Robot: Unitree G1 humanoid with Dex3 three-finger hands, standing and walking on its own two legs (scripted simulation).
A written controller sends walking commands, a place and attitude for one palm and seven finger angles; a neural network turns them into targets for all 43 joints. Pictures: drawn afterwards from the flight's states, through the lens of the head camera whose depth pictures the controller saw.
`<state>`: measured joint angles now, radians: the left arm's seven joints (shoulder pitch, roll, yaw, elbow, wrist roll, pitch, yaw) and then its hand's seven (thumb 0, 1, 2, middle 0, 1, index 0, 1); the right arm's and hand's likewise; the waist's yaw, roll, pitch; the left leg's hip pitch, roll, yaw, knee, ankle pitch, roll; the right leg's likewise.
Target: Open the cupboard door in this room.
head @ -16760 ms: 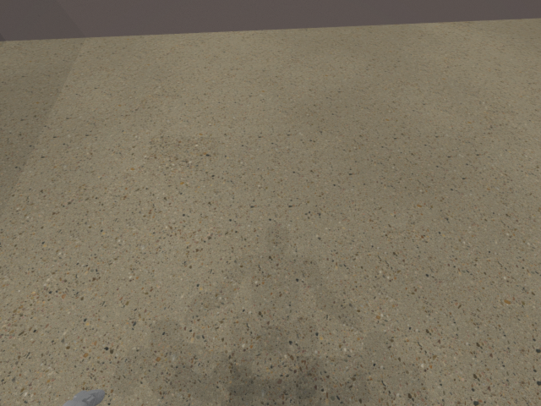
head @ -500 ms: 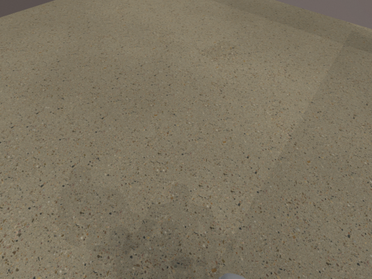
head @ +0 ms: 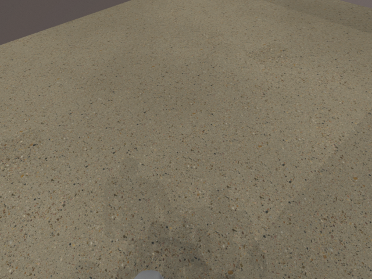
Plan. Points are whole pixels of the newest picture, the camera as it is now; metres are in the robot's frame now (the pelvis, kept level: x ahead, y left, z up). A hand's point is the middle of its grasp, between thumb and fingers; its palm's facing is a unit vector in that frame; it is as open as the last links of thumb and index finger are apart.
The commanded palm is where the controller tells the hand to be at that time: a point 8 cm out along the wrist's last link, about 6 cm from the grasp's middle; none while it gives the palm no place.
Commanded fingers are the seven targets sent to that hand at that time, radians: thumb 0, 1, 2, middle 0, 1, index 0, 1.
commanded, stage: turn or walk to find it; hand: left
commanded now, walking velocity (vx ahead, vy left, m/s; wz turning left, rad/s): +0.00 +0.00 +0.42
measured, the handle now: out of the picture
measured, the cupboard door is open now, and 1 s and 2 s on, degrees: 0 0 0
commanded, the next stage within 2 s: stand and wait in 1.44 s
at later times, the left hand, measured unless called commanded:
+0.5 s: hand out of the picture +0.01 +0.26 -0.17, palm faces +0.24 -0.94 -0.26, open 7.4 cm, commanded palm none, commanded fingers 0.00 0.90 0.90 -0.20 -0.30 -0.20 -0.30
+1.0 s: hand out of the picture -0.08 +0.22 -0.18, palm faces +0.45 -0.86 -0.25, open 7.4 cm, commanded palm none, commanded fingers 0.00 0.90 0.90 -0.20 -0.30 -0.20 -0.30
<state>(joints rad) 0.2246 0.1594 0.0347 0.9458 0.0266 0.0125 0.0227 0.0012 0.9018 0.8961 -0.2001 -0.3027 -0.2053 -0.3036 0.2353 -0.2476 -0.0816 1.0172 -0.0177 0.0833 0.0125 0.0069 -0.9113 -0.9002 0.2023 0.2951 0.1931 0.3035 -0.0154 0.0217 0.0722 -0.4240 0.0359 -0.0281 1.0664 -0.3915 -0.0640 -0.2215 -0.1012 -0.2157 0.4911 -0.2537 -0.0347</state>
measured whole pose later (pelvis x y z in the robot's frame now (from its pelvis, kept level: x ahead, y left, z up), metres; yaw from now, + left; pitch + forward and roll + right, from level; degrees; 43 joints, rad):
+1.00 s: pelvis -0.03 +0.02 -0.01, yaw +26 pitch +0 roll +1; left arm 0.23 0.20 0.05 0.96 0.03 0.02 0.02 0.00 0.90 0.90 -0.20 -0.30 -0.21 -0.30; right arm 0.16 -0.23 -0.06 0.99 -0.01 0.06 0.01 0.01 -0.91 -0.90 0.20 0.30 0.19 0.30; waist 0.01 -0.02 0.10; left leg -0.30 0.03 0.05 0.71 -0.41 -0.05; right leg -0.23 -0.15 -0.24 0.57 -0.33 0.01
